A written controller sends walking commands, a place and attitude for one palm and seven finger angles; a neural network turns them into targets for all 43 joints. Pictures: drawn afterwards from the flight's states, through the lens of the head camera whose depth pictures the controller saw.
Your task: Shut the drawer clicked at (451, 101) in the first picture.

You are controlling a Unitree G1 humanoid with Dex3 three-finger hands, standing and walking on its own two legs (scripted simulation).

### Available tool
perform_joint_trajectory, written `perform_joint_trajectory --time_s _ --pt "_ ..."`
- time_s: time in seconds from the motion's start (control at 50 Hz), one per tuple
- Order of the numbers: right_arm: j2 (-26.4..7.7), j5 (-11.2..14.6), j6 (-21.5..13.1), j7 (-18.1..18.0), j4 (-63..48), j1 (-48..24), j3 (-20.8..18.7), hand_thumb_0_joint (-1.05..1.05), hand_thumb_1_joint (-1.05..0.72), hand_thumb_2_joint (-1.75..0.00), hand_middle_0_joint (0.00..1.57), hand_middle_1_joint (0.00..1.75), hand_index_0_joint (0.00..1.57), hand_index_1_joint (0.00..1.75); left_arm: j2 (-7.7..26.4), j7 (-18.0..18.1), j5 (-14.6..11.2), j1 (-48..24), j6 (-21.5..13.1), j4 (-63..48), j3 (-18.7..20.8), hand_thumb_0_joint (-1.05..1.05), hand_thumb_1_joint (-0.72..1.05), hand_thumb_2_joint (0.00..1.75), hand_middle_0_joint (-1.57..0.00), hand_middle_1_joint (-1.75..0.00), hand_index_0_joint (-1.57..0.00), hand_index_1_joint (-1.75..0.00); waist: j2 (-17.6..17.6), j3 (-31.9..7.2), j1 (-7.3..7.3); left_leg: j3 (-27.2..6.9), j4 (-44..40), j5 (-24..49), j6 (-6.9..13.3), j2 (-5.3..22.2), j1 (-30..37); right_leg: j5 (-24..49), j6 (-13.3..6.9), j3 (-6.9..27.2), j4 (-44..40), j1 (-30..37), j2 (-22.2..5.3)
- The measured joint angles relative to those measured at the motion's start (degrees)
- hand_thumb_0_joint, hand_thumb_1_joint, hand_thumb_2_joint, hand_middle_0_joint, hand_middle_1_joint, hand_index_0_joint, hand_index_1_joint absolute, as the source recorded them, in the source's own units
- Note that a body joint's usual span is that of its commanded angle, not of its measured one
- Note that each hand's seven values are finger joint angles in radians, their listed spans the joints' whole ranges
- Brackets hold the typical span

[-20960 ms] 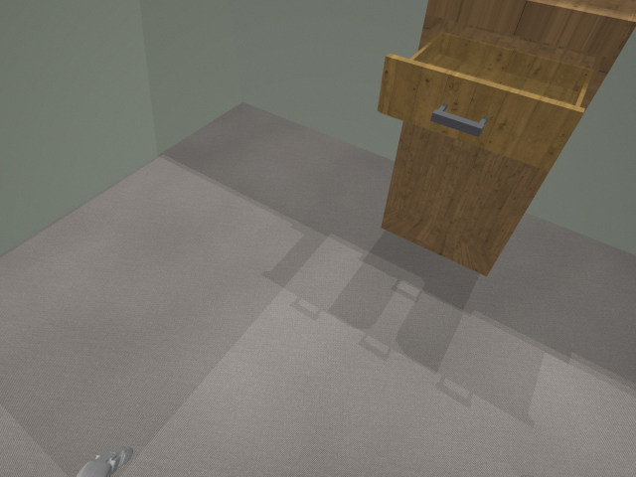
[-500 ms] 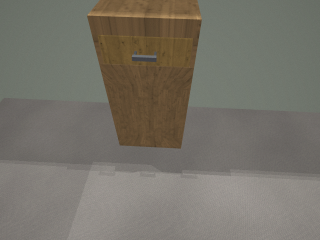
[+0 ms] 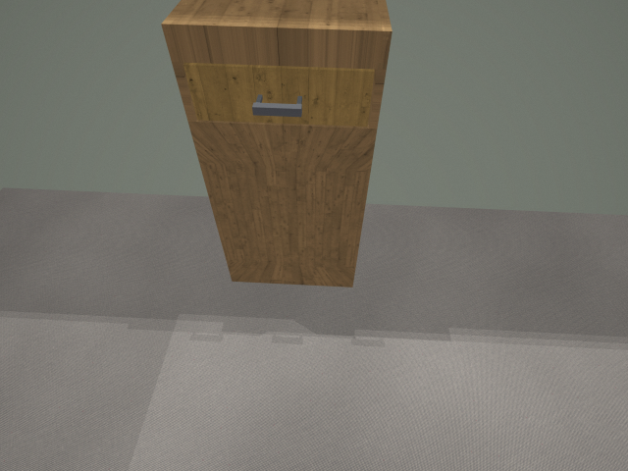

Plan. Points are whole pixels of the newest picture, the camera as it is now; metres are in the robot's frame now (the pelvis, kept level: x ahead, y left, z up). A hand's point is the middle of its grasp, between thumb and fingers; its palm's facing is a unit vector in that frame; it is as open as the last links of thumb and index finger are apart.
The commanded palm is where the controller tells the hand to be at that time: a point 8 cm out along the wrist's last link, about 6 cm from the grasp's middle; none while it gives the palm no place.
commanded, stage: look to check the result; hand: left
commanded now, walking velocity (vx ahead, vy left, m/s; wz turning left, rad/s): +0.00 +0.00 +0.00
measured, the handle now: (278, 104) +0.85 +0.13 +0.01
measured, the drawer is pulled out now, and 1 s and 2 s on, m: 0.00 0.00 0.00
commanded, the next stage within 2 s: stand and wait in 0.26 s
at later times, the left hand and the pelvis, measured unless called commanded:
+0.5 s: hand out of the picture +0.05 +0.19 -0.17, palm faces +0.02 -0.97 -0.23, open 7.4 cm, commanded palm none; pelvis +0.01 -0.01 +0.00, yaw +0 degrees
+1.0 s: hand out of the picture +0.07 +0.20 -0.16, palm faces +0.01 -0.96 -0.27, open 7.4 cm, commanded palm none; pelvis +0.02 -0.01 +0.01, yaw +0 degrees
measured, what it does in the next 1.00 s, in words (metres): stands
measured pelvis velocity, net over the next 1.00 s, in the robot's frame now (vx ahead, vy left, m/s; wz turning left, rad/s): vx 0.02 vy -0.01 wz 0.00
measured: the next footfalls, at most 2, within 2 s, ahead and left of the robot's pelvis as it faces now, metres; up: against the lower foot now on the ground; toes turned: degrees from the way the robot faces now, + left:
none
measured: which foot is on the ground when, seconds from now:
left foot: down 0.00-1.00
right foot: down 0.00-1.00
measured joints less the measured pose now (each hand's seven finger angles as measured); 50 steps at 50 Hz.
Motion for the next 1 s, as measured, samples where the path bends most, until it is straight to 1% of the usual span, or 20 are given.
perform_joint_trajectory --time_s 0.54,1.0 --pt "-4.2 -0.1 -0.3 0.3 0.2 -5.0 0.0 0.00 -0.91 -0.90 0.20 0.30 0.20 0.30 3.8 -0.7 -0.1 -5.1 -0.6 -0.5 0.3 0.00 0.90 0.90 -0.20 -0.30 -0.20 -0.30 0.3 0.1 -0.12 -0.4 -2.9 0.2 -0.7 0.5 2.6 0.0 -0.5 -0.4 -2.7 2.6 0.7" --pt "-7.0 -0.1 -0.2 0.7 0.3 -7.6 0.2 0.00 -0.91 -0.90 0.21 0.30 0.20 0.30 6.1 -1.1 -0.1 -6.8 -0.8 -0.4 0.2 0.00 0.90 0.90 -0.20 -0.30 -0.20 -0.30 0.3 0.1 -0.01 -0.4 -5.0 0.8 -1.3 1.0 4.3 0.6 -0.9 -0.4 -4.8 4.2 1.2"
